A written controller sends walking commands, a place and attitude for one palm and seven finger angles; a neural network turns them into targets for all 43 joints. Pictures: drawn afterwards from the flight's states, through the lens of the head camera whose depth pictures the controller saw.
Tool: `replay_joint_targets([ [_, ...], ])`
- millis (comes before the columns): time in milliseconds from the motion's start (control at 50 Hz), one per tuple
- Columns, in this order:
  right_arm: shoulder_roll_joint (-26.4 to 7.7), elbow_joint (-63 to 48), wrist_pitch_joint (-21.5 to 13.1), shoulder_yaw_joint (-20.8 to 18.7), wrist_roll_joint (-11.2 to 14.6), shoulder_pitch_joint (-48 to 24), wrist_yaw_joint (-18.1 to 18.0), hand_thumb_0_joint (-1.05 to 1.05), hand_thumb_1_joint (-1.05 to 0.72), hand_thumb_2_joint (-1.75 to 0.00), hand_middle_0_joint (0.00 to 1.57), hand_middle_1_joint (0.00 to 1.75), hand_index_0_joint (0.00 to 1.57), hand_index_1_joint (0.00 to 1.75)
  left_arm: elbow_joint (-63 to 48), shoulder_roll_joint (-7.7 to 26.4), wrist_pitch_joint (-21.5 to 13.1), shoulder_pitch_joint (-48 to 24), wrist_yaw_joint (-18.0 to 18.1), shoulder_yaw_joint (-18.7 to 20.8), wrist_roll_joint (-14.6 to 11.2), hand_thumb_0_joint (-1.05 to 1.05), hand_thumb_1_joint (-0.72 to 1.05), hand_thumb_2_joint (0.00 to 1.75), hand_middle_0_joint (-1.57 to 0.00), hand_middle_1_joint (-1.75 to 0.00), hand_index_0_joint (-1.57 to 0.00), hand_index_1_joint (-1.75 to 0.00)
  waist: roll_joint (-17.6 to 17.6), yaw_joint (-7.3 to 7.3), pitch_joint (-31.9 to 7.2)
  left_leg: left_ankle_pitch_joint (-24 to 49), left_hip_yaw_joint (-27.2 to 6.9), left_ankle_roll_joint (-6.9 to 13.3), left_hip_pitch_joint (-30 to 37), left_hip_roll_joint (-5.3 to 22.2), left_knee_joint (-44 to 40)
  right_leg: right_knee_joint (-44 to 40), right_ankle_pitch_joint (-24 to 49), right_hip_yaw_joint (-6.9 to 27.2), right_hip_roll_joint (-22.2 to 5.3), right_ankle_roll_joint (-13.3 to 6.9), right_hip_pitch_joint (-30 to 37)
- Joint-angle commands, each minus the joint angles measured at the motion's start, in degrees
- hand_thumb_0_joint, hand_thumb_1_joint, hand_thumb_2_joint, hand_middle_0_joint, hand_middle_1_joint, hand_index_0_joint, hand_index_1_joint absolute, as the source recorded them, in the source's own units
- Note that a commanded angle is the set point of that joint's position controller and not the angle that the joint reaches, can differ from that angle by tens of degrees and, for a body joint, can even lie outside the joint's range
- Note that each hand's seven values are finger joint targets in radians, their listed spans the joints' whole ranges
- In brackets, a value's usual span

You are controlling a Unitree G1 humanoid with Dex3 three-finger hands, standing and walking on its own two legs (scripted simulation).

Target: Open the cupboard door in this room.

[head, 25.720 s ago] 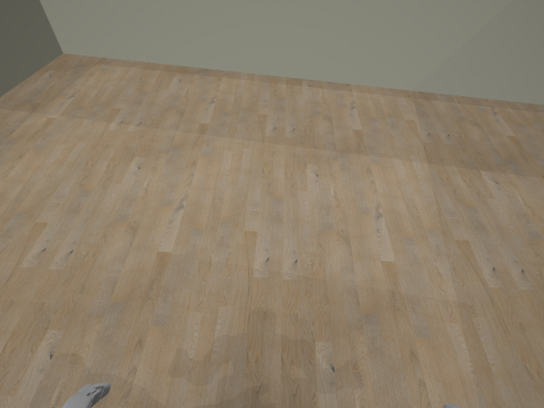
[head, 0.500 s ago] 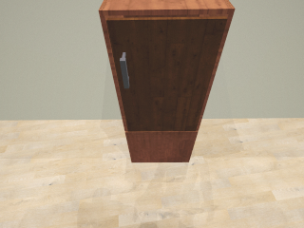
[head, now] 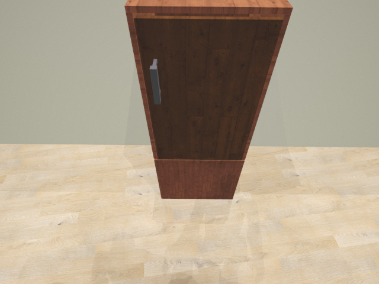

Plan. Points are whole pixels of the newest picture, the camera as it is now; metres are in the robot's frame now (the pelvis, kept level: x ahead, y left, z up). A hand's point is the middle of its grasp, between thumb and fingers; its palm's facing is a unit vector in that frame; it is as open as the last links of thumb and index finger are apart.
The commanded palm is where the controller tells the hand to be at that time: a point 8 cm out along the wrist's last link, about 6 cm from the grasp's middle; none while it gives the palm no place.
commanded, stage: look again from close up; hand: left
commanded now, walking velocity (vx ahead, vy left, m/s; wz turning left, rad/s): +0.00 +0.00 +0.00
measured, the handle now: (156, 82) +0.64 +0.12 +0.08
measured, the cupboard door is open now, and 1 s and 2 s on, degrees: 0 0 0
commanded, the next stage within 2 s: shuffle to correct the standing spot in 0.42 s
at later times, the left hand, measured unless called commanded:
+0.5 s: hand out of the picture +0.01 +0.22 -0.17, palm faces +0.01 -0.97 -0.25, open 7.4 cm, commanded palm none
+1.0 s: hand out of the picture -0.12 +0.14 -0.17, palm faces +0.11 -0.98 -0.16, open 7.4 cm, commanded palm none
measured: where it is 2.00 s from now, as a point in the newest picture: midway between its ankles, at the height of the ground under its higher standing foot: outside the picture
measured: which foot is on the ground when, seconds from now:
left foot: down 0.00-0.84, up 0.86-1.00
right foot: down 0.00-1.00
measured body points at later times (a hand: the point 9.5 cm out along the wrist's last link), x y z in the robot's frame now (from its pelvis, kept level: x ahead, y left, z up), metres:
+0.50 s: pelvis -0.03 +0.01 +0.00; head -0.05 +0.02 +0.45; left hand +0.01 +0.27 -0.15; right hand +0.03 -0.24 -0.14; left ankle +0.04 +0.10 -0.74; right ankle -0.02 -0.11 -0.74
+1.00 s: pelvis -0.03 -0.01 +0.01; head -0.05 -0.01 +0.45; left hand -0.13 +0.19 -0.15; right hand -0.03 -0.24 -0.15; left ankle +0.00 +0.10 -0.69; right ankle -0.02 -0.11 -0.74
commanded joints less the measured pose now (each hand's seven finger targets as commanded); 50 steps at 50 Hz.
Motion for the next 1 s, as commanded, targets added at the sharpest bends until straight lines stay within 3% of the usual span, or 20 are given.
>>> replay_joint_targets([
  [0,-6.6,-5.36,-0.65,-1.65,-0.24,0.99,-0.56,0.0,-0.9,-0.9,0.2,0.3,0.2,0.3,-4.44,8.17,-0.49,2.16,0.68,2.06,0.3,0.0,0.9,0.9,-0.2,-0.3,-0.2,-0.3,-4.22,0.27,-2.24,4.53,-4.99,1.16,1.03,3.76,-0.23,-4.85,7.75,8.03,-7.58,-3.02,-3.33],
  [40,-8.1,-5.95,-0.59,-1.84,-0.16,0.1,-0.42,0.0,-0.9,-0.9,0.2,0.3,0.2,0.3,-5.41,9.28,-0.45,1.33,0.66,2.17,0.34,0.0,0.9,0.9,-0.2,-0.3,-0.2,-0.3,-3.15,0.45,0.81,5.27,-5.51,1.34,0.37,4.19,-1.3,-4.22,7.28,7.64,-6.62,-2.93,-5.04],
  [140,-10.29,-6.76,-0.56,-1.89,-0.21,-2.26,-0.13,0.0,-0.9,-0.9,0.2,0.3,0.2,0.3,-6.47,10.61,-0.11,0.98,0.39,2.12,0.4,0.0,0.9,0.9,-0.2,-0.3,-0.2,-0.3,-0.9,1.19,2.06,4.41,-6.86,1.9,0.23,5.42,-4.13,-3.33,6.03,6.19,-5.22,-2.11,-5.06],
  [240,-11.9,-7.26,-0.5,-1.8,-0.28,-4.85,0.27,0.0,-0.9,-0.9,0.2,0.3,0.2,0.3,-6.96,11.97,0.05,-0.46,-0.1,2.11,0.55,0.0,0.9,0.9,-0.2,-0.3,-0.2,-0.3,-0.21,1.4,2.5,-2.32,-7.76,1.58,-0.14,5.56,-7.5,-5.26,2.37,6.63,-5.26,-1.67,-5.13],
  [380,-12.79,-6.73,-0.44,-1.59,-0.19,-5.4,0.7,0.0,-0.9,-0.9,0.2,0.3,0.2,0.3,-6.58,12.67,0.0,-0.86,-0.41,1.92,0.65,0.0,0.9,0.9,-0.2,-0.3,-0.2,-0.3,-1.04,1.2,0.45,-6.17,-8.6,1.15,0.93,5.84,-10.24,-6.93,1.01,6.47,-5.64,-1.14,-3.98],
  [500,-12.16,-4.97,-0.01,-1.32,-0.1,-4.59,0.8,0.0,-0.9,-0.9,0.2,0.3,0.2,0.3,-4.79,11.54,0.28,0.97,-0.45,1.59,0.69,0.0,0.9,0.9,-0.2,-0.3,-0.2,-0.3,-0.09,1.38,2.03,-11.51,-9.66,0.83,-0.72,6.06,-13.18,-7.94,-1.53,6.18,-5.46,-0.77,-4.35],
  [540,-9.76,-3.56,0.6,-0.75,-0.29,-2.5,0.85,0.0,-0.9,-0.9,0.2,0.3,0.2,0.3,-3.21,8.5,0.82,3.82,-0.46,0.98,0.74,0.0,0.9,0.9,-0.2,-0.3,-0.2,-0.3,0.06,1.17,1.13,-17.42,-10.06,0.58,-0.39,6.43,-14.28,-7.12,-6.32,5.09,-4.55,-0.15,-4.48],
  [600,-11.41,-3.12,1.44,-1.75,-0.55,-1.6,0.57,0.0,-0.9,-0.9,0.2,0.3,0.2,0.3,-2.58,7.96,1.73,6.59,-0.9,1.55,1.26,0.0,0.9,0.9,-0.2,-0.3,-0.2,-0.3,2.03,1.58,2.54,-28.89,-13.59,1.99,-3.79,9.03,-18.04,-2.93,-10.93,2.36,-2.23,-0.1,-4.9],
  [660,-12.67,-3.07,1.51,-2.58,-0.45,-1.64,0.04,0.0,-0.9,-0.9,0.2,0.3,0.2,0.3,-1.81,6.32,2.27,9.66,-1.68,1.77,1.4,0.0,0.9,0.9,-0.2,-0.3,-0.2,-0.3,4.01,2.39,3.93,-29.68,-15.87,3.66,-5.44,11.67,-20.1,1.48,-5.54,0.2,-0.87,-0.76,-4.15],
  [720,-12.27,-2.64,1.6,-3.24,-0.62,-1.12,-0.46,0.0,-0.9,-0.9,0.2,0.3,0.2,0.3,-0.99,4.45,2.77,12.23,-2.27,2.35,1.15,0.0,0.9,0.9,-0.2,-0.3,-0.2,-0.3,4.63,2.66,2.59,-29.48,-13.59,3.19,-6.5,11.83,-20.1,1.4,-5.03,-1.16,0.02,-1.19,-0.81],
  [760,-11.28,-2.68,1.65,-3.4,-0.61,-1.34,-0.46,0.0,-0.9,-0.9,0.2,0.3,0.2,0.3,-0.47,4.74,2.64,14.64,-2.33,2.87,1.22,0.0,0.9,0.9,-0.2,-0.3,-0.2,-0.3,2.3,3.54,2.4,-28.43,-10.44,2.15,-8.91,9.57,-16.47,-2.86,-5.61,-0.29,-0.25,-1.71,2.68],
  [780,-9.85,-2.84,1.66,-3.34,-0.57,-1.63,-0.46,0.0,-0.9,-0.9,0.2,0.3,0.2,0.3,-0.2,5.11,2.37,16.1,-2.13,3.25,1.28,0.0,0.9,0.9,-0.2,-0.3,-0.2,-0.3,-1.47,4.11,2.48,-26.4,-7.51,1.27,-10.51,6.92,-10.9,-7.14,-9.82,3.73,-2.3,-2.78,3.44],
  [800,-7.24,-3.35,1.64,-2.8,-0.31,-1.79,-0.36,0.0,-0.9,-0.9,0.2,0.3,0.2,0.3,-0.06,6.44,1.95,16.89,-1.63,3.64,1.33,0.0,0.9,0.9,-0.2,-0.3,-0.2,-0.3,-8.74,4.29,4.25,-22.33,-3.35,0.25,-14.52,2.36,-0.63,-13.22,-18.75,14.08,-7.56,-5.6,2.22],
  [820,-4.22,-3.92,1.41,-2.17,-0.15,-2.09,0.01,0.0,-0.9,-0.9,0.2,0.3,0.2,0.3,-0.04,8.49,1.48,16.5,-0.91,4.26,1.14,0.0,0.9,0.9,-0.2,-0.3,-0.2,-0.3,-16.74,4.22,4.9,-15.19,2.71,-0.27,-17.77,-0.86,11.99,-20.59,-27.32,23.85,-15.04,-8.93,1.7],
  [840,-4.6,-4.37,1.08,-2.42,-0.3,-4.0,0.4,0.0,-0.9,-0.9,0.2,0.3,0.2,0.3,-0.54,7.92,0.85,14.84,-0.29,4.35,0.79,0.0,0.9,0.9,-0.2,-0.3,-0.2,-0.3,-14.45,4.11,6.09,-14.6,0.43,0.71,-19.03,0.74,22.62,-22.95,-24.6,26.66,-17.66,-11.13,-0.61],
  [860,-4.4,-4.29,0.99,-2.61,-0.19,-3.11,0.62,0.0,-0.9,-0.9,0.2,0.3,0.2,0.3,-0.77,7.07,0.28,13.31,-0.04,4.23,0.61,0.0,0.9,0.9,-0.2,-0.3,-0.2,-0.3,-9.93,2.06,5.44,-13.63,-0.93,1.02,-19.08,1.8,27.69,-22.33,-21.16,26.06,-17.71,-11.84,-1.15],
  [900,-3.0,-2.98,0.89,-2.77,-0.14,0.16,1.21,0.0,-0.9,-0.9,0.2,0.3,0.2,0.3,-1.9,6.84,-0.25,9.18,-0.24,4.02,0.84,0.0,0.9,0.9,-0.2,-0.3,-0.2,-0.3,-4.78,-0.36,3.26,-11.48,0.25,0.57,-14.61,3.13,28.04,-19.69,-15.81,18.0,-14.87,-10.98,-4.87],
  [920,-2.17,-2.78,0.84,-2.62,-0.24,0.54,1.32,0.0,-0.9,-0.9,0.2,0.3,0.2,0.3,-1.91,6.23,-0.37,8.61,-0.33,3.9,1.13,0.0,0.9,0.9,-0.2,-0.3,-0.2,-0.3,-6.51,-0.28,3.79,-11.06,1.34,0.36,-12.41,3.02,24.98,-19.03,-13.38,14.84,-13.1,-10.22,-6.37],
  [980,-0.72,-3.57,0.29,-2.43,-0.18,-0.02,1.25,0.0,-0.9,-0.9,0.2,0.3,0.2,0.3,-0.77,5.96,-0.25,9.99,-0.51,3.78,1.66,0.0,0.9,0.9,-0.2,-0.3,-0.2,-0.3,-8.33,0.56,6.9,-11.31,2.73,0.3,-6.55,3.05,15.76,-18.23,-13.03,12.94,-12.36,-9.86,-11.63],
])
